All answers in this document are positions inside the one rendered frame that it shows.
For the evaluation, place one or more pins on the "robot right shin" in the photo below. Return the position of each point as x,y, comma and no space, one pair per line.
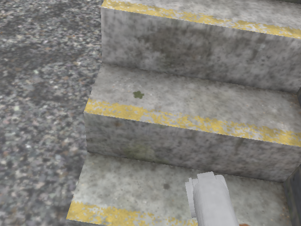
221,178

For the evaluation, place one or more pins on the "robot right thigh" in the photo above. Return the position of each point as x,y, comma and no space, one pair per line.
209,201

